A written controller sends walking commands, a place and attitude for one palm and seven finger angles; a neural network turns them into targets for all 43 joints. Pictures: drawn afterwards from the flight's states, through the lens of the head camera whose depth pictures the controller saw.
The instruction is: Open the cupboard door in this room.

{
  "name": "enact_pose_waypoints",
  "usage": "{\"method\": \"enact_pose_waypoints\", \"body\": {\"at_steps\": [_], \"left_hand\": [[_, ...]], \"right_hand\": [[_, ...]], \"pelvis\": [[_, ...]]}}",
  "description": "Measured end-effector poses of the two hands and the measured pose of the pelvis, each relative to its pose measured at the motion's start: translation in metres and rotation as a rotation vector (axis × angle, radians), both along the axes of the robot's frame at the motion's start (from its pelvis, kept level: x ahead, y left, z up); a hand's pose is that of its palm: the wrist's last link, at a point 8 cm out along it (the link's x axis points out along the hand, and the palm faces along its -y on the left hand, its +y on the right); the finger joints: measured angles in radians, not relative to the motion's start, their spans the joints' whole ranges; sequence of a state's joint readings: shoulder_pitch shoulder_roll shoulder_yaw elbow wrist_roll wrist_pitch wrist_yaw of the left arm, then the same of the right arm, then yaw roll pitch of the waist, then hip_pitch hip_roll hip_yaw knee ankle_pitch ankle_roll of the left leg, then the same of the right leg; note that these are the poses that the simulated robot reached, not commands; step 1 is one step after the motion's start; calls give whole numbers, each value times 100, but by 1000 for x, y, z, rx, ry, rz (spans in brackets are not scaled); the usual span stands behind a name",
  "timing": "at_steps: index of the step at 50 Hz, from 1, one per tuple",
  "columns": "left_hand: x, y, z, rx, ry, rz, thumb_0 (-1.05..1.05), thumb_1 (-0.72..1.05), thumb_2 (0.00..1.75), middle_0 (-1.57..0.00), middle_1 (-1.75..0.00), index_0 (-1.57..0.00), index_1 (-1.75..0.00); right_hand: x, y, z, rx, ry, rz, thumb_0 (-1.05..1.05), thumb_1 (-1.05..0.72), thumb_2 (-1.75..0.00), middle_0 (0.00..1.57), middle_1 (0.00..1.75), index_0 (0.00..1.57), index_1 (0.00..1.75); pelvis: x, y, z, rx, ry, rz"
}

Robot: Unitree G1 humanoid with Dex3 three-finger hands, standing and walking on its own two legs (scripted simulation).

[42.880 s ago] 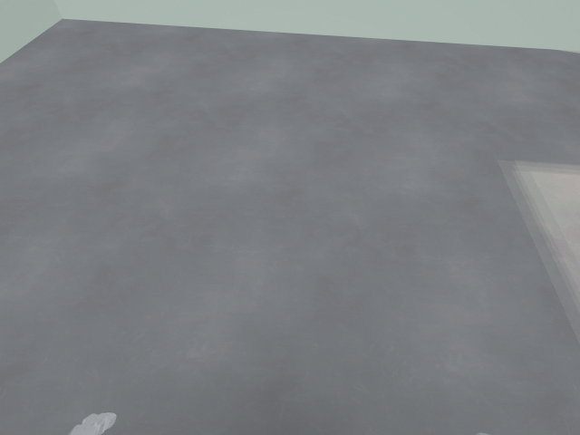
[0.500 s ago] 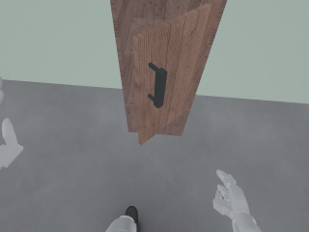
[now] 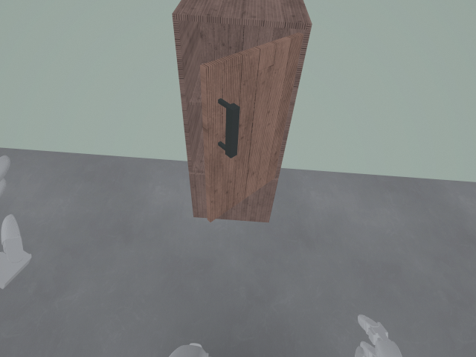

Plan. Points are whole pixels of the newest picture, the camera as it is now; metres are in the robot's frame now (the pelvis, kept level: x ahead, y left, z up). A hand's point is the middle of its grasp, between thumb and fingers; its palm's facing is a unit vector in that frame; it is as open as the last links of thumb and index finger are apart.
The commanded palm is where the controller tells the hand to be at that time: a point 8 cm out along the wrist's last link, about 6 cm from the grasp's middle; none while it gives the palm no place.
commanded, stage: stop stepping back and stand still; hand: left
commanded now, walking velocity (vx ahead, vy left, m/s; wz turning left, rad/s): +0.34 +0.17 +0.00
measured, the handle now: (226, 128) +0.66 +0.08 +0.01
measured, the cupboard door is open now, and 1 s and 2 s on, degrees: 46 46 46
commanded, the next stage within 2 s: let the arm hang, fingers relaxed in 0.46 s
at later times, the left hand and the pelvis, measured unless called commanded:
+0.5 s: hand out of the picture +0.13 +0.28 +0.16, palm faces +0.50 -0.74 -0.45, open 7.5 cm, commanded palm +0.07 +0.31 +0.18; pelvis -0.05 +0.01 -0.01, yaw +3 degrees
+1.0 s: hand out of the picture -0.07 +0.23 -0.17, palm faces +0.14 -0.96 -0.23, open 7.0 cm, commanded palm none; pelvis -0.06 +0.03 +0.00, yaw +7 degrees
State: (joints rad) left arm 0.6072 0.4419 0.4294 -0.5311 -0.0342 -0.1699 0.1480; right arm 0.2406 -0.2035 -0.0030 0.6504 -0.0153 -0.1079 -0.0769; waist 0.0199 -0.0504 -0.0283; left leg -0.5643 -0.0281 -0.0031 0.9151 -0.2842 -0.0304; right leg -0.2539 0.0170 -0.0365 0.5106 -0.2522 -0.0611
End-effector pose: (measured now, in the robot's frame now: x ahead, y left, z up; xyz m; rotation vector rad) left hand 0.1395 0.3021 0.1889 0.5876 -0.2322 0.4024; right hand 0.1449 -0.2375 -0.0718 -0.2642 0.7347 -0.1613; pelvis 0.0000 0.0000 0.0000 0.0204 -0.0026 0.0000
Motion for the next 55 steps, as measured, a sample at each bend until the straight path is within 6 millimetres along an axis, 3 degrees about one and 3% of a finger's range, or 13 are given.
{"method": "enact_pose_waypoints", "body": {"at_steps": [5, 11, 18, 22, 28, 30, 34, 36, 38, 41, 44, 48, 55], "left_hand": [[-18, 9, -6, -84, -66, 89, 2, 88, 90, -21, -30, -21, -30], [-29, 15, -16, -84, -69, 60, 2, 88, 90, -21, -30, -21, -30], [-42, 15, 0, 35, -78, 56, 2, 88, 90, -21, -30, -21, -30], [-47, 11, -3, 28, -82, 51, 2, 88, 90, -21, -30, -21, -30], [-52, 13, -12, -40, -42, 52, 2, 88, 90, -21, -30, -21, -30], [-43, 20, -37, -64, 48, 43, 1, 89, 90, -21, -30, -21, -30], [-31, 25, -162, -286, 520, 110, 1, 89, 90, -20, -30, -20, -30], [-48, 8, -226, -399, 762, 136, 1, 90, 90, -20, -29, -20, -30], [-77, -19, -276, -501, 984, 137, 1, 90, 90, -20, -29, -19, -30], [-132, -60, -324, -643, 1256, 127, 2, 91, 90, -20, -29, -20, -30], [-165, -52, -334, -716, 1309, 247, -3, 100, 89, -21, -30, -21, -30], [-203, -37, -332, -719, 1419, 321, -3, 100, 89, -21, -30, -21, -30], [-245, -13, -321, -697, 1541, 427, 0, 94, 89, -20, -30, -20, -30]], "right_hand": [[-36, -2, -5, -5, 40, -8, 2, -90, -90, 20, 30, 20, 30], [-57, 1, -9, -34, 4, -26, 2, -90, -90, 20, 30, 20, 30], [-65, 17, -19, 50, -35, -13, 2, -90, -90, 20, 30, 20, 30], [-63, 18, -32, 70, 13, 18, 2, -90, -90, 20, 30, 20, 30], [-62, 18, -18, 34, 34, 20, 2, -90, -90, 20, 30, 20, 30], [-59, 16, -24, 33, 34, 59, 2, -90, -90, 20, 30, 20, 30], [-65, 14, -58, 41, 158, 76, 1, -90, -90, 20, 29, 20, 30], [-73, 16, -68, 58, 213, 76, 1, -90, -90, 20, 29, 20, 30], [-84, 19, -73, 77, 270, 58, 1, -90, -90, 20, 29, 20, 30], [-108, 24, -74, 81, 376, 28, 1, -90, -90, 20, 29, 20, 29], [-139, 32, -72, 75, 504, 19, 1, -90, -90, 20, 29, 20, 29], [-175, 41, -71, 82, 649, 8, 1, -90, -90, 20, 29, 20, 29], [-202, 48, -71, 93, 742, -31, 1, -90, -90, 20, 29, 20, 30]], "pelvis": [[-15, 0, 6, 15, 18, 28], [-36, 13, -6, -4, 5, 54], [-43, 7, -10, 1, -30, 46], [-50, 6, -14, -16, -33, 51], [-51, 11, -5, -3, -25, 45], [-52, 18, -11, -25, -6, 62], [-59, 23, -24, -6, 7, 98], [-59, 20, -26, 12, -7, 101], [-58, 19, -24, 9, -24, 106], [-57, 21, -18, -10, -38, 104], [-58, 20, -11, -19, -42, 111], [-58, 24, -2, -29, -28, 115], [-55, 35, 3, -25, -22, 112]]}}
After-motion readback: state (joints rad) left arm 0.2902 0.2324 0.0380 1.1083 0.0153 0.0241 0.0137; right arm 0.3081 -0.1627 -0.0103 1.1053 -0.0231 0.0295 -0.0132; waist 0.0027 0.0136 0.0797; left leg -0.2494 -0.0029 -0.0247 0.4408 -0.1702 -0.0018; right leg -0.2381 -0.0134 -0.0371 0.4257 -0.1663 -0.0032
